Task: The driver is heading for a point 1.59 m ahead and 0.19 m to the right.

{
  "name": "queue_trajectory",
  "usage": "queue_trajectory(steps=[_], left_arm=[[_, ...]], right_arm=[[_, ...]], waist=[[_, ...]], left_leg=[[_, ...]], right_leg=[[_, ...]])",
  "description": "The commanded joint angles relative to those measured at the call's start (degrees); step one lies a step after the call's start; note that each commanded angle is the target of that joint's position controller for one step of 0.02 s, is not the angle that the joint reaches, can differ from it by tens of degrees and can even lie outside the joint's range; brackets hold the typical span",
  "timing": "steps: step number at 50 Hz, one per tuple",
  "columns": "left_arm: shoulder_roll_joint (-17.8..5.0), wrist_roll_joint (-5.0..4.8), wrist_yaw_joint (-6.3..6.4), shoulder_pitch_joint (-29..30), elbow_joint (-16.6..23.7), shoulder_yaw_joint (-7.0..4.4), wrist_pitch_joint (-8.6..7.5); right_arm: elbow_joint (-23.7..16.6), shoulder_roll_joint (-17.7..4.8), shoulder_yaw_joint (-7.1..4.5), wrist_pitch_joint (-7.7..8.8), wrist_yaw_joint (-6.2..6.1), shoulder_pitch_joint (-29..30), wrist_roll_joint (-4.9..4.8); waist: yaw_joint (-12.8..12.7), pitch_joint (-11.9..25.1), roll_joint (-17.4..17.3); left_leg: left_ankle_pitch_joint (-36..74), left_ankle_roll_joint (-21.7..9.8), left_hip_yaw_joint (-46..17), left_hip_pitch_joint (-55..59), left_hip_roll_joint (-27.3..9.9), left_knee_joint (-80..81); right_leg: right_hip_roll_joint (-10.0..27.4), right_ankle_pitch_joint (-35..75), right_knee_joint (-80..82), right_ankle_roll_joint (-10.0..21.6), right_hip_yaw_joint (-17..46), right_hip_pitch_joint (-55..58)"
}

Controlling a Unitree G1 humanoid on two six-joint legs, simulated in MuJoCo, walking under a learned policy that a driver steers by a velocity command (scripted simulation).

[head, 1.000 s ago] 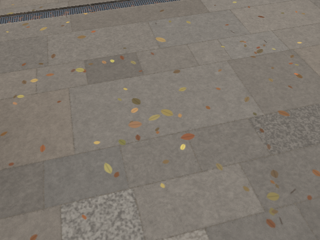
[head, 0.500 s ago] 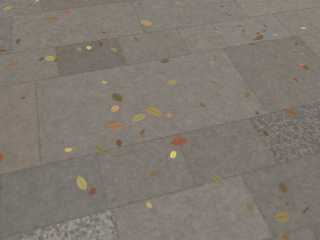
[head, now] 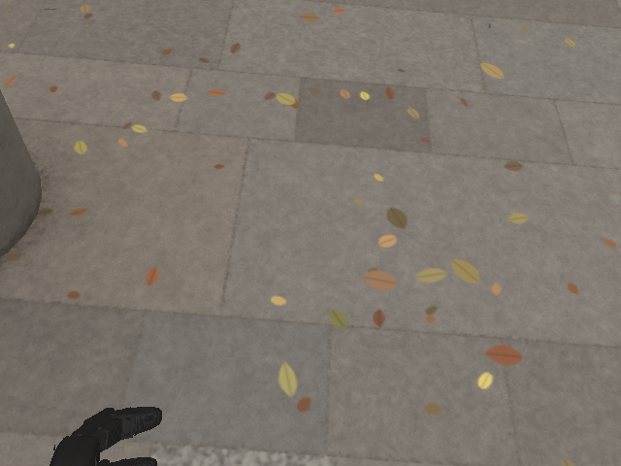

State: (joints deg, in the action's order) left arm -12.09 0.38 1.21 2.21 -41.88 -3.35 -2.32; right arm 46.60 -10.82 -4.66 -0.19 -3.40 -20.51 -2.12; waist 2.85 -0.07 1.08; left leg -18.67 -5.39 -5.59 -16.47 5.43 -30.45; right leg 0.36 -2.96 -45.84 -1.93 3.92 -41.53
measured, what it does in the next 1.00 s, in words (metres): walks ahead: right foot, then left foot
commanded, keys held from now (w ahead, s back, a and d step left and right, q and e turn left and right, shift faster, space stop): q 0.08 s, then no key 0.10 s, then e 0.76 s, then w+e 0.06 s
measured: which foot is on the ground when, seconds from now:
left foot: down 0.00-0.16, up 0.18-0.38, down 0.40-0.76, up 0.78-1.00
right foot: up 0.00-0.12, down 0.14-0.42, up 0.44-0.74, down 0.76-1.00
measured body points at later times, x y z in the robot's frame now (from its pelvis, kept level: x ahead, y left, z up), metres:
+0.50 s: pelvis +0.11 +0.01 -0.01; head +0.14 +0.03 +0.44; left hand +0.23 +0.28 -0.13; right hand +0.30 -0.22 -0.10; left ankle +0.11 +0.14 -0.74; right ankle +0.17 -0.11 -0.72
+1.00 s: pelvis +0.13 -0.04 +0.01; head +0.17 -0.07 +0.45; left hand +0.35 +0.19 -0.08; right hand +0.24 -0.35 -0.10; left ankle +0.18 +0.12 -0.65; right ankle +0.12 -0.11 -0.74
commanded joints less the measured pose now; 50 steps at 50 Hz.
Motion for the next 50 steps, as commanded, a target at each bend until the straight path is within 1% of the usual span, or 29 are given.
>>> queue_trajectory(steps=[1, 5, 6, 7, 8, 9, 10, 12, 13, 14, 15, 17, 20, 21, 22, 23, 25, 28, 31, 34, 37, 38, 39, 40, 41, 43, 44, 47, 50], left_arm=[[-3.49, -0.50, -0.97, 8.82, 6.34, -0.47, -0.74], [-4.87, -0.12, -1.58, 6.28, 5.65, -0.75, -1.93], [-5.47, 0.31, -1.52, 2.14, 4.75, -0.99, -2.64], [-7.45, 1.17, -0.94, -4.79, 3.32, -1.52, -3.17], [-10.33, 2.36, -0.37, -12.49, 1.96, -2.30, -2.74], [-9.28, 0.92, -0.28, -14.37, 0.68, -2.29, -1.99], [-6.57, -0.18, -0.02, -10.47, 2.19, -1.60, -1.16], [-1.50, 0.03, -0.71, -2.90, 2.97, 0.36, 0.37], [-1.19, -0.12, -1.07, 0.34, 3.56, 0.68, 0.90], [-3.61, -0.05, -1.32, 2.04, 3.84, -0.11, 1.69], [-6.16, -0.25, -1.26, 0.88, 4.02, -1.19, 2.28], [-9.07, -0.74, -0.76, -2.81, 3.85, -2.41, 2.63], [-7.25, -1.03, -0.58, -4.46, 5.08, -2.03, 2.71], [-5.98, -0.95, -0.61, -4.77, 5.65, -1.60, 2.55], [-5.11, -1.77, -0.50, -4.68, 7.44, -1.38, 2.54], [-7.05, -2.04, -0.24, -4.77, 7.85, -1.94, 2.37], [-9.27, -2.20, 0.17, -7.22, 6.43, -3.31, 2.89], [-6.99, -1.86, 0.60, -10.94, 5.57, -3.31, 4.20], [-4.42, -1.92, -0.58, -8.95, 7.10, -2.01, 4.54], [-5.91, -2.00, -1.58, -6.95, 8.32, -2.16, 4.94], [-6.07, -2.42, -1.78, -10.92, 6.68, -2.78, 5.66], [-8.80, -2.20, -1.41, -12.74, 6.43, -3.69, 5.50], [-17.01, -1.53, -0.73, -14.28, 7.24, -5.42, 5.15], [-16.73, 1.29, -1.36, -18.84, 7.90, -4.63, 4.09], [-16.07, 1.60, -1.75, -16.37, 7.83, -4.47, 3.09], [-12.83, -1.24, -0.77, -10.95, 8.18, -3.67, 2.97], [-12.02, -1.98, -0.29, -9.29, 8.39, -3.33, 3.52], [-12.41, -1.75, 0.39, -9.75, 7.83, -3.36, 4.53], [-11.88, -2.62, 1.21, -11.85, 7.17, -3.38, 4.16]], right_arm=[[-4.12, -9.79, -2.96, 0.37, -1.54, -0.13, -0.46], [-7.37, -9.35, -3.55, 0.93, -0.95, 2.50, -0.32], [-8.69, -9.90, -3.78, 1.08, -0.48, 5.18, -0.46], [-10.56, -8.52, -3.32, 1.36, -0.03, 8.26, 0.25], [-11.64, -6.09, -2.78, 1.72, 0.12, 3.65, 1.31], [-11.84, -8.14, -2.01, 1.77, 1.37, -1.60, 1.79], [-10.41, -11.73, -3.00, 1.48, 2.56, -2.18, 0.91], [-9.66, -8.17, -1.89, -0.74, 2.28, 4.04, 1.52], [-10.06, -6.86, -1.39, -1.62, 2.01, 5.08, 2.30], [-10.06, -4.84, -0.57, -1.65, 2.04, 5.47, 2.45], [-10.61, -3.26, 0.08, -1.01, 1.98, 7.77, 2.69], [-10.04, -3.79, -0.05, 0.00, 2.05, 8.09, 2.54], [-9.58, -6.40, -0.92, -0.08, 2.20, 6.20, 3.67], [-11.02, -8.88, -1.36, -0.29, 1.84, 6.00, 4.38], [-10.76, -12.70, -2.43, -0.45, 1.62, 6.12, 5.55], [-11.63, -12.29, -2.35, -0.12, 1.32, 9.36, 5.46], [-12.70, -9.99, -1.65, 0.87, 0.62, 13.53, 4.17], [-11.56, -10.28, -1.97, 1.17, 0.26, 14.32, 2.16], [-10.59, -10.44, -2.39, 0.09, 0.35, 14.75, 2.01], [-9.51, -11.88, -3.00, -0.23, 0.05, 13.01, 1.67], [-8.24, -12.06, -2.97, 0.26, 0.03, 11.98, 0.45], [-7.65, -10.28, -2.77, 0.31, 0.32, 9.57, 1.18], [-11.35, -6.53, -1.22, 0.75, 0.92, 11.83, 4.18], [-12.83, -8.20, -1.22, 1.68, 1.14, 16.63, 3.12], [-12.73, -10.60, -1.77, 1.66, 1.10, 19.12, 1.63], [-10.88, -10.05, -1.73, 0.82, -0.33, 18.60, 2.37], [-10.46, -10.31, -1.91, 0.32, -0.75, 17.46, 2.78], [-10.07, -8.78, -1.44, 0.47, -0.13, 15.90, 2.58], [-9.91, -8.89, -1.13, 0.97, 0.61, 17.43, 1.87]], waist=[[0.20, 7.14, -7.69], [-1.35, 7.96, -8.50], [-4.26, 9.17, -8.00], [-7.19, 13.61, -5.66], [-7.52, 22.32, 5.34], [-5.49, 29.40, 18.27], [-3.95, 23.61, 11.26], [-2.31, 10.77, 3.35], [-0.47, 7.74, 2.57], [0.48, 5.68, 3.58], [-0.62, 5.15, 5.29], [-0.34, 6.64, 5.85], [1.49, 8.83, 4.96], [1.48, 8.26, 1.75], [0.31, 7.00, -10.62], [-0.30, 5.02, -15.99], [-1.28, 3.89, -13.78], [-2.57, 5.16, -7.78], [-1.94, 6.65, -9.30], [-0.58, 6.79, -12.63], [-3.54, 6.56, -9.30], [-3.26, 6.92, -1.98], [-2.17, 7.69, 17.36], [-7.44, 16.20, 14.09], [-7.14, 12.77, 6.87], [-4.89, 7.82, 1.68], [-3.68, 7.30, 1.72], [-2.56, 8.47, 2.56], [-3.89, 7.41, 3.92]], left_leg=[[43.14, -0.14, -10.62, 7.80, -11.08, 2.40], [40.99, -0.99, -16.02, 11.16, -10.64, -3.61], [42.90, 0.02, -15.16, 8.45, -8.62, -7.22], [41.32, 2.37, -13.68, 0.48, -5.98, -14.87], [13.26, 7.07, -9.56, -13.93, 1.77, -32.53], [-23.71, 9.47, -10.08, -21.70, 3.61, -44.79], [-20.40, 9.02, -10.71, -24.15, 0.41, -49.11], [-13.63, 9.53, -4.97, -22.06, -4.75, -42.09], [-12.24, 9.48, -2.71, -15.67, -6.81, -31.59], [-11.48, 9.44, 1.57, -8.10, -5.52, -23.30], [-10.32, 9.12, 3.70, -5.27, -4.75, -16.57], [-1.12, 8.48, 4.84, -0.71, -3.15, -7.55], [6.01, 5.67, 4.47, 9.75, -4.57, -1.09], [5.77, 3.35, -0.63, 12.48, -10.78, 1.18], [0.64, -1.41, -7.87, 6.15, -17.89, 7.38], [2.16, -5.71, -14.41, 1.63, -23.30, 12.77], [17.56, -7.37, -13.84, 4.50, -24.43, 10.71], [38.56, -6.74, -8.06, 10.82, -24.21, 6.48], [38.40, -5.05, -0.89, 10.26, -21.38, 4.77], [32.75, -4.49, 1.59, 8.56, -21.99, 4.17], [24.17, -0.76, 4.42, 3.08, -21.07, -0.87], [15.52, 3.31, 9.18, -3.29, -17.48, -10.10], [-16.67, 10.00, 13.54, -22.49, -9.03, -30.66], [-23.67, 10.18, 2.19, -25.55, -5.67, -40.73], [-20.32, 9.65, 0.20, -27.90, -6.49, -44.25], [-11.12, 9.28, -0.54, -29.83, -8.05, -41.38], [-7.98, 9.39, -0.85, -27.11, -8.28, -39.31], [-2.69, 9.87, -0.20, -22.77, -6.23, -36.22], [2.33, 9.70, -0.51, -22.17, -6.19, -25.08]], right_leg=[[-3.66, 4.00, 8.13, -0.15, -2.05, 4.20], [-3.39, -1.17, 15.85, 3.18, 0.43, 9.54], [-3.06, 4.09, 21.51, 5.12, -0.11, 17.91], [2.00, 18.66, 21.51, 8.43, 2.73, 33.13], [15.94, 45.42, 15.78, 19.26, 16.24, 53.04], [26.46, 39.80, 18.98, 27.40, 32.49, 59.55], [23.45, 22.59, 21.20, 25.50, 30.16, 52.36], [14.91, 8.76, 24.33, 19.29, 19.23, 35.50], [11.34, 5.44, 25.86, 16.18, 15.69, 26.38], [6.93, 6.44, 27.20, 14.18, 11.06, 18.31], [4.81, 7.82, 27.46, 13.72, 9.85, 17.79], [5.20, 6.45, 26.44, 14.16, 11.03, 19.63], [3.99, -9.18, 24.33, 9.58, 12.16, 15.39], [1.58, -17.64, 20.21, 6.48, 10.68, 10.34], [-4.14, -22.33, 12.12, 3.82, 2.10, 9.26], [-4.16, -23.72, 4.86, 2.51, -0.40, 10.41], [-2.53, -25.82, -7.84, 1.52, -1.27, 6.28], [-1.03, -25.56, -16.71, 0.20, -0.12, 1.17], [-0.49, -22.89, -8.43, -0.10, -4.06, 6.86], [-1.02, -20.21, 0.99, 0.79, -6.88, 13.55], [-4.29, -7.42, 15.27, 4.37, -10.04, 26.45], [-1.17, 6.47, 18.80, 7.01, -3.02, 34.25], [15.01, 35.62, 19.34, 16.05, 20.72, 45.12], [22.29, 36.62, 22.68, 25.72, 29.41, 45.86], [19.78, 33.09, 22.75, 24.68, 25.16, 45.54], [14.55, 28.69, 21.64, 18.50, 18.34, 42.90], [13.03, 28.06, 22.24, 17.35, 16.60, 40.18], [10.61, 23.86, 24.12, 16.65, 15.68, 38.82], [8.27, -5.61, 29.14, 15.96, 17.42, 37.63]])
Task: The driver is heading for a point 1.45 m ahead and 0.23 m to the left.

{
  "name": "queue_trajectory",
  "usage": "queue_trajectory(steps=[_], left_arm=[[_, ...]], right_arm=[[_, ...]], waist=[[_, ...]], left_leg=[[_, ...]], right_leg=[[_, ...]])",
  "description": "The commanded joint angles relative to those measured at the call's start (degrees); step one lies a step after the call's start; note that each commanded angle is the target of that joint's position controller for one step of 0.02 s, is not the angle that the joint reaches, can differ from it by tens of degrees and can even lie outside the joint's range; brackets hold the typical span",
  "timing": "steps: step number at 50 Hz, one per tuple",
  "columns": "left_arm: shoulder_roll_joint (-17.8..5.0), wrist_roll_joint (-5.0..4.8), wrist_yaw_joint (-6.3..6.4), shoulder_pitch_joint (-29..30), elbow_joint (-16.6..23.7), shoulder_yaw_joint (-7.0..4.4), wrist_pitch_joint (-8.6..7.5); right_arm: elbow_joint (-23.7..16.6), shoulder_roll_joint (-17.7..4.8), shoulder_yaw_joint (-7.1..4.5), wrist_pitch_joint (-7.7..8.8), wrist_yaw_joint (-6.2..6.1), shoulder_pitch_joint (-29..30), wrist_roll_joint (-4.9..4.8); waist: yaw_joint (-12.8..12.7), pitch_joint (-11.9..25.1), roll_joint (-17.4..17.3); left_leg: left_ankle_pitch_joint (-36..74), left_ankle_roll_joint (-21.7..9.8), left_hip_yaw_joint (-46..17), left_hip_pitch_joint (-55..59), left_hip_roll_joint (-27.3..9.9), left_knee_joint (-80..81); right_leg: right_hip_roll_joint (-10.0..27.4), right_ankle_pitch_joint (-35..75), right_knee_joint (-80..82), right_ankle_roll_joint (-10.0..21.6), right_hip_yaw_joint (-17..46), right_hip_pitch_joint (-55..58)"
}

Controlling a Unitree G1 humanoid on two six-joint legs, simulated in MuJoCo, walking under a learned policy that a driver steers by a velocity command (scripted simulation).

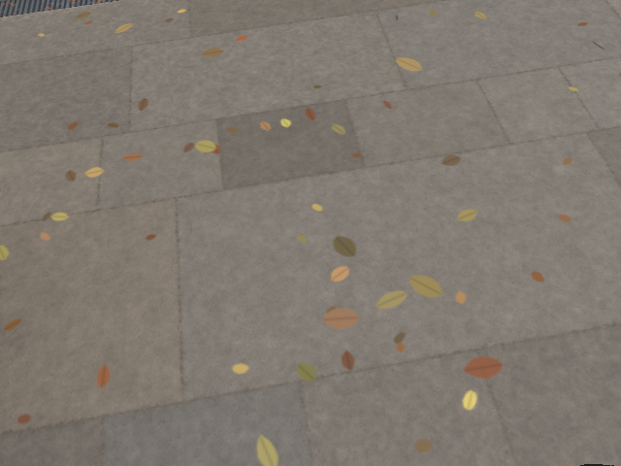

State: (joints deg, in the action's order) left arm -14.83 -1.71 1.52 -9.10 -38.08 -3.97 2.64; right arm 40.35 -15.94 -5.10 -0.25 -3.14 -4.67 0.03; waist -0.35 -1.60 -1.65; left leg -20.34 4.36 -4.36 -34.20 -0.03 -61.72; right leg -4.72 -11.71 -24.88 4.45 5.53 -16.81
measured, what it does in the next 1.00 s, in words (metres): walks ahead, turning left: left foot, then right foot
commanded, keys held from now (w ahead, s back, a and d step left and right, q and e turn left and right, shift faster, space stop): w+e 0.06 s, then w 0.10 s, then w+q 0.84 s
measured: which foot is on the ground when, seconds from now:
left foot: up 0.00-0.26, down 0.28-0.72, up 0.74-1.00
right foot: down 0.00-0.30, up 0.32-0.68, down 0.70-1.00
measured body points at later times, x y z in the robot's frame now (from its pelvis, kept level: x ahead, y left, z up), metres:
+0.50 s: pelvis +0.14 +0.04 +0.01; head +0.17 +0.07 +0.46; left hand +0.34 +0.29 -0.08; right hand +0.15 -0.23 -0.11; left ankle +0.09 +0.14 -0.74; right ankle +0.18 -0.11 -0.69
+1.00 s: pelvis +0.38 +0.02 +0.00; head +0.41 +0.02 +0.45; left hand +0.34 +0.31 -0.12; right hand +0.63 -0.19 -0.09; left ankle +0.46 +0.21 -0.67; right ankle +0.36 -0.10 -0.74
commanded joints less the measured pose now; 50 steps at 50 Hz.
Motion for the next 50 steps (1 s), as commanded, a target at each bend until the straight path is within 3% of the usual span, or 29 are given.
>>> queue_trajectory(steps=[1, 3, 8, 9, 10, 13, 14, 15, 16, 17, 18, 20, 21, 23, 25, 26, 28, 31, 33, 34, 35, 36, 37, 38, 39, 40, 41, 45, 50], left_arm=[[-8.81, -0.39, 0.92, -1.40, 3.16, -2.58, -1.22], [-8.83, -0.11, 0.83, -1.03, 3.11, -2.55, -1.93], [-8.09, 0.11, -0.32, -5.55, 1.00, -2.04, -3.27], [-8.54, 0.47, -0.36, -5.38, 1.17, -2.03, -3.67], [-8.81, 0.69, -0.58, -5.35, 1.38, -1.92, -4.11], [-7.24, 0.99, -0.88, -4.99, 1.39, -1.14, -4.87], [-5.44, 1.22, -0.83, -3.89, 1.92, -0.56, -5.28], [-3.40, 0.94, -0.82, -4.17, 3.58, -0.06, -6.20], [-5.23, 0.41, -0.53, -2.00, 5.37, -0.50, -7.19], [-9.18, 0.07, -0.44, 0.64, 6.01, -1.57, -7.86], [-8.83, 0.13, -0.75, 0.67, 5.49, -1.62, -8.23], [-6.73, 1.59, -1.38, 2.28, 5.76, -1.28, -8.64], [-5.70, 1.87, -1.50, 4.09, 5.99, -1.32, -8.67], [-3.23, 1.76, -1.99, 6.35, 6.69, -0.79, -8.77], [-0.69, 1.52, -2.79, 9.21, 7.32, -0.01, -8.96], [-0.57, 1.47, -3.06, 10.55, 7.68, 0.20, -9.08], [-2.33, 1.00, -3.22, 12.29, 7.85, -0.36, -9.17], [-5.12, 0.22, -2.58, 12.54, 8.14, -1.24, -9.14], [-6.27, 0.05, -2.10, 8.41, 7.32, -1.94, -9.43], [-7.78, 0.35, -1.63, 3.21, 6.05, -2.82, -9.46], [-10.05, 0.96, -1.31, -6.44, 4.54, -3.67, -9.50], [-15.18, 2.44, -1.28, -13.17, 3.33, -4.48, -9.07], [-12.49, 2.34, -2.03, -12.38, 2.45, -3.76, -8.85], [-8.05, 1.85, -2.03, -8.73, 2.92, -2.51, -8.83], [-6.19, 1.65, -1.93, -6.21, 2.66, -1.86, -8.59], [-5.02, 1.83, -2.13, -4.37, 1.90, -1.39, -8.39], [-4.41, 2.20, -2.24, -3.25, 1.35, -1.09, -8.50], [-5.46, 1.78, -2.24, -2.98, -1.15, -1.61, -9.69], [-8.51, 1.82, -1.74, -3.66, -3.30, -2.20, -9.29]], right_arm=[[-3.74, -4.16, -0.80, 1.21, 0.33, 2.94, -0.80], [-4.23, -4.83, -1.05, 2.04, 0.62, 4.20, -1.11], [-2.91, -3.44, -0.33, 5.21, 3.27, 4.19, -0.97], [-2.75, -3.84, -0.45, 5.68, 4.04, 3.48, -1.83], [-2.24, -4.32, -0.43, 6.09, 4.45, 2.78, -1.95], [0.02, -4.56, -0.49, 6.85, 4.52, -3.22, -1.47], [1.26, -5.71, -0.73, 6.98, 4.31, -7.84, -1.45], [2.14, -10.28, -1.70, 7.15, 4.18, -11.40, -1.33], [3.22, -13.47, -2.83, 7.12, 4.66, -16.29, -0.93], [3.26, -10.12, -1.67, 7.41, 4.96, -16.99, -1.09], [2.56, -8.40, -0.93, 7.32, 4.85, -15.40, -1.24], [2.23, -7.15, -0.22, 6.53, 4.27, -15.20, -1.60], [2.71, -5.92, 0.24, 6.01, 3.91, -16.10, -1.76], [3.39, -5.85, 0.52, 4.98, 3.15, -16.99, -1.95], [3.83, -6.94, 0.31, 4.02, 2.05, -16.95, -1.91], [3.92, -8.26, 0.10, 3.86, 1.79, -16.95, -1.82], [4.10, -9.72, -0.31, 3.64, 1.68, -17.36, -1.77], [4.23, -9.24, -0.38, 4.11, 1.86, -17.69, -2.74], [3.87, -8.93, -0.44, 3.94, 1.83, -15.76, -2.75], [3.24, -8.11, -0.27, 3.99, 1.93, -15.09, -2.33], [1.49, -6.22, 0.39, 3.93, 2.38, -13.47, -1.12], [-0.11, -0.52, 1.73, 4.41, 1.99, -19.11, -1.41], [-0.01, -3.84, 1.36, 4.52, 1.87, -22.81, -2.76], [0.42, -7.88, 0.21, 4.14, 1.90, -19.19, -3.15], [-0.02, -8.20, 0.09, 3.83, 1.99, -15.39, -2.42], [-0.62, -7.08, 0.32, 3.70, 2.34, -13.59, -1.60], [-1.02, -6.39, 0.15, 3.40, 2.73, -12.80, -1.44], [-2.75, -3.67, 0.66, 2.42, 3.23, -10.56, -1.66], [-5.49, -3.18, 1.44, 3.04, 4.42, -3.32, -1.33]], waist=[[-1.54, 7.23, 8.10], [-1.43, 4.10, 10.41], [-3.23, 4.20, 10.14], [-2.75, 3.36, 9.96], [-2.53, 3.03, 9.76], [0.89, 2.57, 8.44], [2.75, 3.45, 6.46], [2.17, 3.69, -4.04], [4.22, 2.83, -15.24], [4.93, -0.74, -11.63], [3.84, -1.75, -7.46], [3.64, -0.70, -3.22], [3.82, 0.01, -2.83], [3.61, 0.68, -4.40], [3.83, 0.06, -5.20], [4.07, -0.51, -5.24], [4.42, -1.06, -6.37], [3.51, -0.32, -6.41], [0.20, 0.93, -6.11], [-2.32, 4.06, -5.52], [-6.89, 11.37, -3.10], [-5.84, 20.73, 12.30], [-3.50, 19.67, 19.62], [-3.64, 10.71, 12.85], [-3.21, 5.29, 8.16], [-1.88, 2.86, 5.39], [-0.76, 1.45, 6.17], [0.22, -0.52, 6.21], [-1.58, -1.64, 4.44]], left_leg=[[5.21, -0.11, -2.00, -4.05, -0.68, 9.12], [6.06, -0.32, -2.54, -2.88, -0.51, 16.74], [6.69, -2.67, 0.56, 7.58, 0.25, 26.59], [7.21, -3.76, 1.19, 9.09, 0.18, 28.60], [7.67, -4.77, 1.86, 11.66, 0.11, 29.91], [7.33, -8.16, 2.34, 22.61, 0.53, 35.88], [6.33, -10.00, -1.77, 27.36, -2.12, 37.07], [0.39, -14.96, -13.81, 34.76, -8.14, 42.18], [-6.78, -22.87, -33.72, 39.86, -18.03, 50.13], [-7.25, -24.66, -38.74, 40.63, -21.27, 51.53], [-4.54, -22.98, -34.28, 40.53, -18.90, 50.73], [5.18, -19.95, -25.80, 41.27, -14.50, 50.41], [11.43, -18.59, -22.11, 40.38, -12.83, 50.32], [17.96, -17.61, -17.56, 37.06, -9.95, 50.23], [19.52, -16.66, -14.20, 30.94, -7.69, 50.21], [18.83, -16.61, -13.77, 27.90, -6.99, 50.41], [19.61, -16.38, -14.77, 24.94, -7.40, 49.50], [17.94, -14.59, -18.77, 24.97, -9.04, 47.27], [22.22, -13.23, -19.34, 24.31, -8.44, 43.04], [27.44, -11.90, -18.13, 22.37, -6.16, 37.53], [23.02, -10.14, -14.24, 16.30, -3.00, 23.20], [-1.09, -6.74, -7.29, 0.61, 5.01, 3.73], [-13.26, -6.20, -6.72, -7.77, 2.45, -6.43], [-8.09, -6.16, -6.32, -10.58, -0.80, -10.53], [-3.66, -5.98, -4.30, -9.77, -2.95, -10.40], [-0.65, -5.82, -3.82, -8.59, -4.31, -9.39], [1.45, -5.81, -3.82, -7.04, -5.84, -8.09], [6.57, -4.63, -2.49, -7.45, -7.12, -4.22], [20.49, -4.02, 0.12, -6.49, -6.66, 11.81]], right_leg=[[13.13, -4.94, 9.95, 9.49, 17.44, 11.56], [12.85, -10.31, 11.66, 9.65, 19.53, 9.28], [13.10, -10.74, 10.43, 9.38, 20.12, 7.81], [13.83, -11.62, 9.99, 9.24, 20.65, 7.32], [14.22, -12.18, 9.60, 8.96, 21.00, 6.50], [12.16, -11.32, 5.63, 6.66, 19.10, 2.10], [10.44, -7.91, -0.10, 5.03, 16.05, -0.34], [3.31, -6.19, -11.78, 1.64, 6.60, -9.01], [-0.93, -13.71, -26.11, -1.05, -0.53, -20.51], [1.54, -19.83, -34.43, -1.28, 1.13, -29.36], [3.84, -15.59, -37.05, -1.04, 1.79, -30.68], [5.90, -8.10, -34.06, -1.61, 0.27, -31.08], [6.37, -6.21, -30.33, -2.25, -0.79, -29.01], [4.74, -3.73, -23.37, -4.53, -3.54, -24.56], [3.17, 0.60, -15.37, -5.96, -5.26, -18.06], [2.31, 3.25, -11.75, -6.43, -5.58, -14.94], [1.54, 7.00, -7.82, -7.35, -5.28, -10.66], [2.18, 9.02, -3.75, -6.25, -2.61, -5.13], [2.43, 8.37, -0.40, -4.57, -3.35, 1.92], [2.95, 8.13, 0.28, -3.14, -3.65, 10.29], [9.87, 4.96, -0.90, 0.47, 2.10, 23.79], [24.16, -5.12, 2.31, 7.55, 24.02, 41.32], [29.58, -16.51, 8.53, 10.99, 38.79, 38.38], [27.49, -19.21, 9.99, 9.42, 32.31, 30.71], [24.68, -12.57, 10.46, 7.78, 23.12, 23.79], [22.33, -6.94, 11.91, 7.28, 18.21, 18.90], [20.68, -2.25, 13.30, 6.74, 13.88, 15.33], [19.04, 9.80, 16.70, 6.88, 2.92, 10.81], [17.48, 17.39, 17.13, 5.58, -7.28, 11.77]])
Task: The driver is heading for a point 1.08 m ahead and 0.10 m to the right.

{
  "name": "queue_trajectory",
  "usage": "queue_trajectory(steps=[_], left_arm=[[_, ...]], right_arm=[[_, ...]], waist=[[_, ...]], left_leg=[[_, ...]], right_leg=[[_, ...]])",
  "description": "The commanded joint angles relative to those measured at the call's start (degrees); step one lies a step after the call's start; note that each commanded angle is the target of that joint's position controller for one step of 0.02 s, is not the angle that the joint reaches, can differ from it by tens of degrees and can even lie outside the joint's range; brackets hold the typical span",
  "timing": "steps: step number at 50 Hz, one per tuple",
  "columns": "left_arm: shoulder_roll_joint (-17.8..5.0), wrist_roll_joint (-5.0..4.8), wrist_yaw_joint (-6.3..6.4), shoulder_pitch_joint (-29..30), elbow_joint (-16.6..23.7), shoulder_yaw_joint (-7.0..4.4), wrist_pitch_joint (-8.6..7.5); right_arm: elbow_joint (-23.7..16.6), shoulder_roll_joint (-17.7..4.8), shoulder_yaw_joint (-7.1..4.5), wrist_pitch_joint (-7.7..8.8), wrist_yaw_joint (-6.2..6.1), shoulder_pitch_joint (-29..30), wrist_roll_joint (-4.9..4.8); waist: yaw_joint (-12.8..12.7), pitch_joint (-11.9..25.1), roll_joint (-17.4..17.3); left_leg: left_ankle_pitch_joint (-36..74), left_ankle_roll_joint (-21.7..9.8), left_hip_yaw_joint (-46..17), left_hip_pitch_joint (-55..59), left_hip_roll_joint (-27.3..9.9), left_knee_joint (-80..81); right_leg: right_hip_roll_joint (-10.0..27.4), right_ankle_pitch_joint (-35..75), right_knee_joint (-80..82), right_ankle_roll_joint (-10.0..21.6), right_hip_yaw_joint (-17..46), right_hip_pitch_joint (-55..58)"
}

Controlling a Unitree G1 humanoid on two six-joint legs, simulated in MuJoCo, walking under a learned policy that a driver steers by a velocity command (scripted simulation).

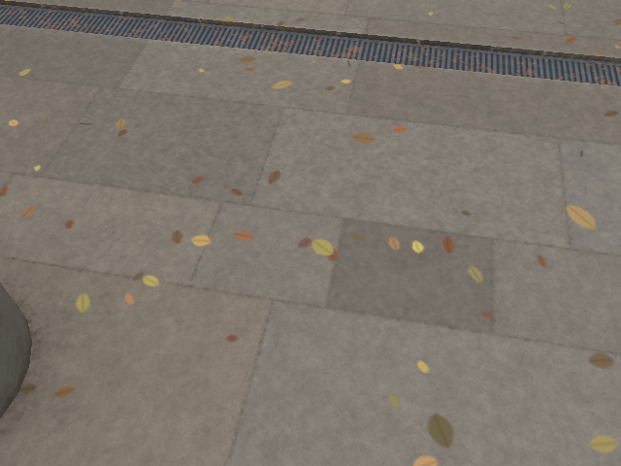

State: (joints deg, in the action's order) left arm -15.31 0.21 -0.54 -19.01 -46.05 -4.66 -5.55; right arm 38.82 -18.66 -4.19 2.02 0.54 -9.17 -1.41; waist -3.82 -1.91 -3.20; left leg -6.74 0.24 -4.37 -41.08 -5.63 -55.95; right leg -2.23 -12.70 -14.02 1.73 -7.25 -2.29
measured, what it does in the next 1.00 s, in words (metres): walks ahead: left foot, then right foot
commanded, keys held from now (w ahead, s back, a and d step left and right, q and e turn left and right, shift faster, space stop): w+q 0.12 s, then w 0.06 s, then w+e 0.82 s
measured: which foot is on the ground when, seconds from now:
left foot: up 0.00-0.18, down 0.20-0.80, up 0.82-1.00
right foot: down 0.00-0.20, up 0.22-0.76, down 0.78-1.00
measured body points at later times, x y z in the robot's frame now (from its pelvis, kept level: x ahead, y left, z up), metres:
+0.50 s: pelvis +0.28 +0.08 +0.00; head +0.30 +0.09 +0.45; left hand +0.39 +0.37 -0.11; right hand +0.38 -0.19 -0.11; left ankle +0.25 +0.15 -0.74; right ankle +0.40 -0.10 -0.66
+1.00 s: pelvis +0.56 +0.02 +0.00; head +0.60 +0.00 +0.45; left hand +0.71 +0.28 -0.11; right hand +0.68 -0.28 -0.09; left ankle +0.64 +0.19 -0.67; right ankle +0.56 -0.05 -0.74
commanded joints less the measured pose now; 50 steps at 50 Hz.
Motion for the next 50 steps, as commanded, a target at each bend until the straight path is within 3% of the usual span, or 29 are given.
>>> queue_trajectory(steps=[1, 5, 7, 8, 9, 10, 11, 12, 13, 14, 15, 16, 18, 21, 24, 27, 33, 36, 37, 38, 39, 40, 41, 42, 43, 44, 45, 47, 50], left_arm=[[-8.70, -0.25, 0.48, 5.36, 4.16, -1.57, -0.91], [-10.95, -1.39, 0.69, 1.23, 1.91, -2.00, 0.24], [-12.22, -1.74, 0.81, 0.39, 1.31, -2.20, 1.07], [-13.18, -1.85, 0.94, -0.15, 1.05, -2.35, 1.45], [-14.02, -1.89, 1.10, -0.15, 0.88, -2.41, 1.92], [-13.12, -1.93, 1.29, -0.49, 0.60, -1.75, 2.16], [-10.07, -0.44, 1.36, -1.34, 1.81, -0.22, 1.71], [-2.95, 0.07, 0.22, -8.32, 3.32, 2.26, 0.51], [-9.88, -2.36, -0.29, -2.07, 2.29, 0.67, -0.56], [-10.96, -4.04, -0.42, 3.77, 4.63, 0.21, -0.76], [-9.51, -3.39, -0.02, 5.20, 4.92, 0.65, -0.77], [-9.21, -2.27, 0.24, 5.22, 4.46, 0.45, -0.35], [-8.01, -2.30, 0.24, 0.82, 2.72, 0.32, 1.53], [-6.04, -2.11, 0.57, 1.58, 2.46, 0.45, 3.18], [-5.38, -1.81, 0.42, 5.27, 3.41, 0.42, 2.95], [-4.24, -1.52, -0.56, 9.32, 4.41, 0.88, 2.41], [-3.00, -1.26, -2.79, 18.42, 9.60, 1.80, 2.24], [-4.76, -1.36, -3.55, 16.28, 11.17, 0.93, 2.58], [-6.22, -1.42, -3.48, 12.40, 10.73, 0.11, 2.84], [-8.70, -1.58, -3.09, 5.08, 9.33, -1.30, 2.99], [-12.43, -1.56, -2.10, -4.41, 7.28, -3.17, 3.35], [-18.65, -1.80, -1.01, -6.42, 6.87, -4.38, 3.51], [-17.08, -1.35, -1.35, -6.62, 8.86, -3.54, 2.52], [-13.34, -1.03, -1.41, -5.26, 8.69, -2.64, 2.04], [-11.19, -1.44, -1.32, -2.10, 8.90, -2.06, 1.77], [-9.66, -1.59, -1.28, 1.83, 9.46, -1.56, 1.76], [-7.83, -1.19, -1.07, 4.26, 10.37, -0.89, 1.74], [-8.20, -0.83, -0.60, 5.67, 10.93, -0.90, 1.69], [-10.33, -1.10, 0.55, 4.38, 10.00, -1.42, 1.76]], right_arm=[[-4.82, -0.14, 0.80, 0.89, 1.14, 3.64, 0.19], [-8.36, -0.35, 1.04, 0.81, 2.59, 10.11, -0.16], [-9.64, -1.34, 0.59, 0.71, 3.07, 10.41, 0.01], [-9.80, -2.25, 0.04, 0.58, 3.01, 8.73, 0.24], [-8.94, -4.05, -1.01, 0.41, 2.84, 3.47, 0.40], [-6.41, -6.26, -2.49, 0.30, 2.17, -5.94, 0.28], [-4.59, -10.90, -3.96, -0.21, 0.93, -15.27, 0.47], [-5.01, -14.98, -3.74, 0.33, 0.75, -13.52, 0.74], [-5.75, -9.43, -2.42, 0.79, 0.93, -15.44, 1.16], [-4.70, -7.90, -1.75, 1.36, 1.08, -12.94, 1.65], [-4.13, -6.62, -1.33, 1.81, 1.09, -9.48, 1.42], [-3.97, -4.75, -0.87, 2.22, 1.16, -6.46, 1.66], [-3.80, -2.78, -0.46, 3.38, 1.26, -3.75, 2.09], [-1.81, -3.20, -0.82, 4.73, 0.88, -3.31, 2.45], [-0.11, -3.28, -0.92, 4.79, 0.00, -4.54, 2.75], [0.80, -4.20, -1.04, 4.57, -0.54, -4.70, 2.45], [4.07, -6.48, -1.97, 2.43, -1.15, -9.58, 1.18], [3.78, -8.73, -2.56, 1.08, -1.93, -7.97, 0.67], [3.53, -9.50, -2.74, 0.63, -2.29, -7.38, 0.55], [3.33, -9.75, -2.69, 0.28, -2.53, -6.46, 0.35], [2.78, -8.73, -2.13, 0.64, -2.75, -5.98, 0.40], [0.09, -0.67, 0.22, 1.99, -1.98, -10.63, 2.57], [-1.10, -1.86, 0.90, 4.45, -1.00, -9.17, 1.51], [-2.62, -5.66, -0.10, 5.85, -0.20, -3.15, -0.65], [-3.49, -5.48, 0.25, 6.55, -0.15, -1.12, -0.72], [-3.15, -5.15, 0.12, 6.68, -0.59, -0.57, 0.74], [-3.00, -5.91, -0.40, 6.17, -0.80, -1.03, 1.73], [-2.93, -5.10, -0.40, 4.80, -0.71, -2.79, 2.25], [-3.83, -2.61, 0.58, 3.66, -0.95, 0.25, 2.49]], waist=[[0.95, -1.85, 5.74], [-0.83, -3.60, 5.53], [0.30, -2.46, 6.39], [1.79, -0.45, 7.56], [5.25, 2.95, 8.18], [10.37, 7.80, 6.80], [13.69, 14.33, 0.31], [6.65, 23.10, -11.93], [12.01, 25.70, -3.07], [11.68, 15.95, -2.16], [8.93, 10.59, 0.99], [6.74, 7.39, 0.57], [3.53, 6.29, -1.15], [2.66, 2.68, -0.02], [3.72, 0.60, 0.25], [5.31, -0.75, 0.51], [8.79, -4.00, 1.41], [5.90, -0.23, -1.48], [3.45, 2.57, -2.68], [-0.93, 6.56, -2.31], [-5.95, 11.41, 0.65], [-1.16, 15.52, 15.66], [-2.10, 25.15, 14.05], [-4.15, 19.17, 9.22], [-2.08, 12.41, 5.74], [0.76, 8.09, 2.31], [2.61, 6.21, 2.95], [4.63, 5.01, 4.64], [4.25, 3.00, 4.99]], left_leg=[[8.93, -0.18, 1.30, 1.21, -0.76, 9.28], [6.85, -2.25, 4.45, 1.54, 0.41, 17.30], [1.17, -4.29, 6.86, 5.12, 2.89, 19.50], [-2.26, -5.50, 8.46, 9.31, 5.15, 19.87], [-4.02, -7.06, 9.51, 16.84, 7.53, 21.36], [0.27, -9.08, 9.28, 31.80, 9.39, 25.34], [4.47, -12.04, -3.72, 51.15, 0.09, 23.73], [-5.29, -21.85, -35.35, 65.79, -15.98, 30.29], [-7.53, -20.70, -37.98, 63.87, -17.09, 35.20], [-1.99, -18.10, -27.00, 56.19, -15.15, 36.19], [3.63, -16.03, -19.47, 47.46, -12.63, 36.93], [7.03, -14.82, -14.17, 40.77, -10.40, 38.41], [7.32, -14.11, -8.46, 33.77, -8.53, 42.98], [10.30, -13.56, -1.50, 30.49, -7.88, 47.06], [12.63, -11.74, 4.30, 33.21, -6.54, 47.99], [12.55, -9.97, 8.88, 35.06, -5.86, 48.74], [19.76, -9.42, 12.01, 46.99, -10.11, 44.81], [43.35, -7.64, 14.41, 49.38, -10.36, 35.98], [51.92, -6.92, 15.07, 49.12, -10.00, 29.83], [53.54, -5.58, 16.13, 46.04, -8.58, 19.73], [42.17, -3.24, 16.57, 35.46, -6.02, 4.74], [-10.05, 0.72, 14.86, 9.92, 4.13, -16.44], [-28.10, 1.09, 0.58, -1.04, 10.14, -27.35], [-23.23, -0.09, -2.95, -6.20, 6.17, -26.82], [-18.18, -0.93, -2.10, -5.82, 3.63, -21.46], [-15.50, -0.65, -1.31, -3.02, 1.56, -15.96], [-13.54, -0.11, -1.23, 0.90, 0.31, -12.62], [-11.85, 1.56, -0.48, 4.44, -0.13, -8.68], [-6.23, 4.07, 1.71, 5.73, 0.78, 1.36]], right_leg=[[15.01, 18.50, 6.14, 7.88, 4.05, -2.40], [17.19, 20.75, 4.41, 6.47, 1.06, 3.78], [18.02, 33.34, 0.04, 5.62, -0.51, 6.49], [18.18, 43.56, -4.17, 5.28, -1.15, 7.40], [17.73, 51.41, -11.80, 4.67, -2.08, 7.23], [16.20, 51.61, -22.67, 3.40, -3.44, 1.52], [13.59, 29.76, -40.55, 1.43, -3.64, -13.81], [3.12, -21.47, -60.09, -1.29, 2.66, -34.39], [3.82, -20.95, -65.46, -0.63, 12.56, -37.43], [5.72, -16.41, -65.19, -0.25, 11.91, -40.99], [8.44, -11.27, -60.64, -0.21, 11.62, -39.61], [9.97, -8.20, -57.34, -0.57, 11.57, -37.11], [11.15, -3.64, -55.22, -1.33, 12.55, -31.09], [10.67, 1.73, -51.43, -2.89, 13.58, -33.29], [9.59, 10.91, -43.33, -3.56, 14.83, -37.65], [8.71, 18.86, -33.28, -3.12, 12.24, -36.74], [7.42, 12.98, -23.58, -0.16, 7.08, -41.80], [3.12, 4.17, -22.58, 2.93, 2.13, -34.29], [0.84, 1.47, -22.82, 4.31, 0.62, -28.63], [-1.35, 2.65, -20.19, 6.23, 0.30, -18.29], [-0.07, 6.54, -16.62, 8.97, 5.58, -1.57], [14.73, 5.35, -15.38, 17.78, 33.20, 18.69], [22.01, -0.27, -6.26, 25.10, 57.02, 27.38], [20.17, 0.27, -4.21, 21.41, 48.81, 24.29], [17.52, 3.69, -4.10, 18.89, 40.57, 15.89], [15.06, 9.13, -3.67, 16.87, 35.12, 7.49], [13.27, 14.50, -2.42, 16.17, 31.45, 1.63], [11.79, 19.25, -0.27, 16.44, 29.01, -4.54], [9.24, 22.29, 0.53, 15.28, 23.63, -11.14]])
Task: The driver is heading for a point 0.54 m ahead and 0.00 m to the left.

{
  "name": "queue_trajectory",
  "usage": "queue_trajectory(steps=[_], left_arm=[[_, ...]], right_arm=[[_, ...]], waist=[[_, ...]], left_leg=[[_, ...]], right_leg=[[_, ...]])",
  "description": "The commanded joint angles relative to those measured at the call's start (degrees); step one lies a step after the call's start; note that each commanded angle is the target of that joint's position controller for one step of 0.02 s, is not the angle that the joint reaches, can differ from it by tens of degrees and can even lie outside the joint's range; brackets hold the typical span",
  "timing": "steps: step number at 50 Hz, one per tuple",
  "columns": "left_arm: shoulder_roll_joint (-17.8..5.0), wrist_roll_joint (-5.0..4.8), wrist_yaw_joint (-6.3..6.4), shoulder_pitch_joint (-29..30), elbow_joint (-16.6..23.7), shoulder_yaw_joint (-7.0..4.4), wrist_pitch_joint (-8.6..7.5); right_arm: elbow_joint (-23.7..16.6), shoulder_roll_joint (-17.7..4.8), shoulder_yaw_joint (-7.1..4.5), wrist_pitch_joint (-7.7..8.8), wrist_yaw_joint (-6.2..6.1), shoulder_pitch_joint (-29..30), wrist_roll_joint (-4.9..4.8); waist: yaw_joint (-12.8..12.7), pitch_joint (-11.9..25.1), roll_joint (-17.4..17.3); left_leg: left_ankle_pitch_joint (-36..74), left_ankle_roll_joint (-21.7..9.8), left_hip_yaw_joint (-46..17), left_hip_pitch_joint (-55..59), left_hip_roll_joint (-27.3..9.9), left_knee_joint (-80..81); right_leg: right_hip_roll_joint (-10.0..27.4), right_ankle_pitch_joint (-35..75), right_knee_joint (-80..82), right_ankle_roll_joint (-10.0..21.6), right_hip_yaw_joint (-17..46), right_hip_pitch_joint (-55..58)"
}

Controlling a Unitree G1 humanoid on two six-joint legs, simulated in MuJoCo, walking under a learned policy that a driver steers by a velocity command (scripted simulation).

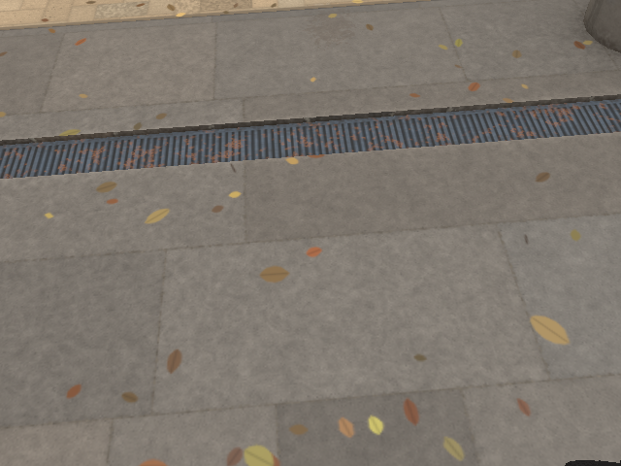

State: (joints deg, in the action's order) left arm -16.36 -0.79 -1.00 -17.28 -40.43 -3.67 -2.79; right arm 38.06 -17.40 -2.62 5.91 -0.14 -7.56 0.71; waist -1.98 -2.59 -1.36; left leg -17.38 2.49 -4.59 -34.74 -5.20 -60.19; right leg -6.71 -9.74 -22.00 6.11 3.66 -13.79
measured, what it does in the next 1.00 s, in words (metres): walks ahead, turning right: left foot, then right foot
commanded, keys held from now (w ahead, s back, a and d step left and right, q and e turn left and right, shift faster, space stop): w+e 0.26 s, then w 0.30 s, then no key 0.44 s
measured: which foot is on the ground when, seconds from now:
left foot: up 0.00-0.22, down 0.24-0.72, up 0.74-1.00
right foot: down 0.00-0.24, up 0.26-0.70, down 0.72-1.00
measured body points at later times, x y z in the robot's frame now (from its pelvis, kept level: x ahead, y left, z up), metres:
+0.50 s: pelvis +0.27 +0.04 +0.00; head +0.30 +0.05 +0.45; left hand +0.50 +0.26 -0.10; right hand +0.26 -0.24 -0.11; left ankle +0.29 +0.15 -0.74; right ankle +0.29 -0.12 -0.67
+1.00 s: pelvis +0.43 -0.05 -0.01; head +0.45 -0.06 +0.44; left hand +0.63 +0.16 -0.11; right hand +0.47 -0.34 -0.13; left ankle +0.50 +0.10 -0.72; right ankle +0.47 -0.16 -0.74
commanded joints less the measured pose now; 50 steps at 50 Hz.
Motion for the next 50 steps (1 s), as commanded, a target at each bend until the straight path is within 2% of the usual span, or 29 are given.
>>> queue_trajectory(steps=[1, 4, 7, 9, 11, 12, 13, 14, 15, 16, 17, 18, 19, 21, 24, 28, 30, 33, 35, 36, 37, 38, 39, 40, 41, 42, 45, 47, 50], left_arm=[[-9.65, -0.31, 1.35, 2.09, 4.02, -2.52, -0.80], [-9.90, -0.60, 1.88, -0.28, 3.12, -2.58, -0.01], [-9.86, -0.98, 1.98, -2.80, 2.13, -2.59, 0.52], [-9.54, -0.90, 2.11, -2.62, 2.03, -2.58, 0.71], [-8.58, -0.63, 2.07, -0.82, 2.55, -2.42, 0.90], [-6.14, -0.27, 1.86, -0.60, 3.14, -1.58, 0.71], [-2.45, 0.93, 1.75, -2.27, 4.23, -0.27, 0.53], [-1.40, -1.28, 1.70, -10.11, 5.65, 0.29, -0.06], [-7.16, -1.79, 1.94, -9.10, 3.24, -0.73, 0.01], [-9.15, -1.21, 1.85, -2.97, 3.79, -1.32, 0.22], [-8.27, -0.48, 1.91, 0.31, 4.43, -1.20, 0.31], [-7.36, 0.05, 1.73, 2.55, 5.23, -1.22, 0.05], [-6.32, -0.19, 1.37, 2.47, 5.44, -1.12, -0.04], [-4.40, -0.28, 1.01, 1.88, 5.06, -0.65, 0.04], [-2.63, 0.50, 0.73, 6.14, 6.31, 0.35, -0.21], [-1.40, 0.24, -0.20, 12.83, 7.18, 1.27, -1.13], [-1.72, 0.28, -0.53, 15.67, 7.82, 1.19, -1.47], [-3.01, 0.44, -1.13, 16.27, 8.41, 0.54, -1.89], [-5.17, 1.34, -0.86, 8.66, 5.72, -0.72, -1.90], [-8.17, 1.86, -0.26, 3.59, 4.54, -1.68, -1.83], [-12.29, 3.64, 0.53, -1.59, 4.56, -2.11, -1.26], [-10.44, 2.95, 0.42, -2.32, 4.13, -1.36, -0.40], [-8.06, 1.53, -0.01, -1.12, 3.84, -0.94, 0.32], [-6.65, 0.82, -0.16, 3.16, 3.89, -0.41, 0.40], [-4.87, 0.89, -0.27, 6.80, 3.78, 0.24, 0.30], [-4.03, 1.23, -0.40, 10.04, 3.79, 0.55, 0.22], [-4.14, 2.66, -0.29, 14.32, 2.65, 0.28, -0.04], [-4.11, 2.51, 0.13, 13.82, 1.29, 0.25, 0.01], [-4.35, 2.07, 0.66, 13.25, -0.61, 0.39, 0.78]], right_arm=[[-3.58, -3.10, -0.62, -0.26, -0.26, 1.00, 0.39], [-4.65, -2.19, -0.10, 0.17, 0.32, 7.19, -0.27], [-5.56, -3.94, -0.71, 0.81, 1.02, 10.04, -1.12], [-5.50, -5.54, -1.52, 1.29, 1.33, 9.02, -1.29], [-4.02, -6.76, -2.57, 1.78, 1.14, 3.00, -1.24], [-3.17, -8.47, -3.43, 2.08, 0.76, -2.92, -0.48], [-2.61, -11.70, -4.22, 1.96, 0.23, -11.48, 0.10], [-0.16, -15.07, -5.00, 1.24, 1.00, -14.31, 0.56], [-1.36, -8.97, -3.81, 1.18, 1.27, -12.28, -0.64], [-1.30, -5.98, -2.96, 0.86, 1.08, -10.42, -0.82], [-1.34, -5.22, -2.46, 0.55, 1.15, -8.31, -0.26], [-0.70, -4.31, -2.15, 0.39, 1.16, -7.22, -0.06], [-0.31, -3.76, -1.83, 0.52, 1.05, -6.82, 0.23], [0.97, -3.39, -1.73, 0.87, 1.07, -7.32, -0.34], [2.65, -6.11, -2.39, 0.81, 0.87, -8.38, -1.04], [4.47, -8.19, -2.63, -0.14, 0.68, -10.08, -1.63], [5.86, -8.66, -2.54, -0.81, 0.63, -11.90, -1.72], [7.33, -9.27, -2.54, -1.86, 0.34, -12.84, -2.12], [7.18, -9.01, -2.35, -2.11, -0.07, -11.00, -2.32], [6.88, -7.27, -1.68, -1.79, -0.19, -11.49, -1.60], [5.49, -2.97, 0.03, -1.13, 0.01, -15.20, 0.47], [7.54, -1.60, 0.90, -1.24, 0.33, -22.03, -0.09], [8.38, -7.00, -0.59, -2.02, 0.45, -19.65, -1.37], [7.18, -7.37, -0.83, -2.74, 0.20, -14.69, -1.99], [7.01, -6.37, -0.77, -3.64, -0.41, -12.21, -1.44], [7.07, -5.75, -0.89, -4.78, -1.03, -11.89, -0.87], [8.37, -2.90, -0.43, -6.38, -2.01, -14.51, -0.41], [8.20, -2.23, -0.11, -6.52, -2.24, -12.22, -0.10], [8.09, -2.82, -0.29, -6.85, -2.12, -9.40, -0.16]], waist=[[1.55, 3.31, 3.89], [-1.41, 3.51, 6.17], [-2.45, 3.67, 6.94], [-1.34, 3.63, 8.05], [2.33, 4.76, 9.15], [5.22, 9.34, 7.66], [7.60, 17.70, -0.89], [3.22, 21.13, -21.25], [4.81, 15.28, -11.76], [6.16, 8.75, -6.15], [5.37, 5.62, -2.13], [4.70, 2.88, -1.86], [3.47, 2.39, -3.45], [2.64, 2.89, -4.97], [3.12, 2.10, -3.48], [5.47, 1.40, -3.03], [6.38, 0.88, -3.38], [5.26, 2.65, -4.71], [0.62, 6.94, -3.91], [-1.52, 10.60, -1.55], [-1.30, 19.15, 9.22], [-0.08, 27.53, 16.63], [-1.20, 24.55, 11.01], [-0.35, 16.75, 8.53], [0.94, 12.63, 5.58], [2.92, 10.13, 5.68], [5.81, 9.30, 9.16], [4.74, 9.81, 8.94], [3.94, 8.72, 8.17]], left_leg=[[8.78, 2.21, 2.28, 0.52, 1.09, 10.39], [19.52, 2.49, 2.76, 5.45, 4.25, 23.22], [19.95, 1.62, 0.98, 7.24, 5.56, 29.14], [16.43, 0.00, -0.29, 8.76, 5.54, 31.40], [14.31, -2.50, 0.76, 16.45, 5.57, 34.37], [13.66, -4.90, -1.39, 26.74, 2.17, 34.37], [10.52, -8.23, -12.48, 41.51, -8.45, 34.07], [-5.70, -17.22, -41.01, 53.31, -18.79, 41.48], [-17.36, -16.22, -41.75, 49.33, -17.69, 44.15], [-14.43, -14.05, -31.82, 42.84, -14.98, 44.31], [-6.55, -13.22, -24.98, 36.60, -12.35, 44.80], [0.00, -13.55, -20.26, 32.33, -10.26, 45.76], [4.27, -13.24, -16.41, 29.50, -8.62, 46.84], [9.64, -14.15, -12.19, 28.15, -7.41, 48.46], [15.97, -15.71, -8.37, 28.19, -8.08, 50.63], [18.42, -14.12, -1.94, 27.47, -6.14, 51.09], [26.25, -13.15, -0.35, 28.14, -6.01, 48.95], [34.25, -10.81, -0.02, 31.75, -6.91, 43.29], [40.53, -8.15, 1.72, 30.58, -4.37, 34.71], [35.27, -5.60, 3.90, 26.31, -1.26, 26.42], [9.29, -1.66, 6.07, 10.89, 3.60, 8.50], [-22.54, 0.26, 1.10, 4.80, 6.30, -3.69], [-22.00, 0.63, -1.29, 3.00, 4.09, -7.87], [-19.32, 0.77, 0.42, -0.44, 2.50, -7.84], [-15.95, 1.17, 0.80, 0.21, 0.85, -5.08], [-12.92, 1.63, 0.56, 4.51, -0.43, -1.28], [-6.63, 2.66, 2.63, 16.33, 0.51, 7.93], [-2.75, 2.16, 2.68, 18.93, 0.63, 14.70], [3.84, 0.87, 3.07, 23.18, 1.29, 23.03]], right_leg=[[12.29, 17.95, 8.20, 9.70, 11.21, -0.95], [10.13, 11.46, 6.46, 6.90, 10.42, -2.30], [12.17, 6.17, 3.43, 5.95, 15.51, 1.39], [13.80, 4.30, 0.34, 4.97, 19.53, 4.53], [12.85, 6.12, -4.67, 3.22, 20.60, 4.37], [9.97, 6.90, -13.23, 1.33, 18.09, 1.76], [5.44, -6.42, -30.11, -1.03, 12.07, -5.82], [0.54, -25.41, -45.96, -3.79, 6.83, -25.16], [4.69, -21.45, -52.18, -4.73, 8.56, -30.43], [6.24, -15.92, -53.06, -5.04, 6.94, -31.15], [7.77, -12.48, -51.83, -5.25, 5.38, -29.25], [9.01, -10.26, -48.93, -5.28, 5.32, -28.65], [10.24, -8.91, -46.68, -5.14, 4.91, -26.18], [10.78, -8.54, -42.43, -5.46, 3.10, -24.52], [12.11, -4.32, -33.08, -6.43, 0.93, -25.92], [11.36, 6.52, -18.67, -6.72, -1.88, -21.07], [9.55, 9.17, -13.92, -6.68, -3.21, -18.02], [7.73, 9.08, -8.85, -4.69, -3.10, -13.59], [5.53, 14.26, -3.59, -2.32, -4.51, -1.14], [9.09, 27.51, -3.47, -0.42, -1.96, 8.63], [23.71, 50.49, -8.97, 6.59, 13.22, 27.92], [31.90, 53.82, -7.37, 14.02, 24.64, 32.76], [28.40, 42.89, -4.78, 12.66, 22.08, 27.01], [25.45, 35.95, -2.67, 10.45, 17.20, 20.62], [23.10, 31.07, -0.51, 8.87, 14.03, 13.51], [21.33, 27.48, 1.92, 7.62, 11.10, 5.98], [17.88, 24.06, 5.43, 7.37, 4.76, -5.51], [17.56, 18.83, 5.74, 7.29, 4.08, -5.54], [17.40, 1.72, 6.46, 6.09, 5.39, -6.75]])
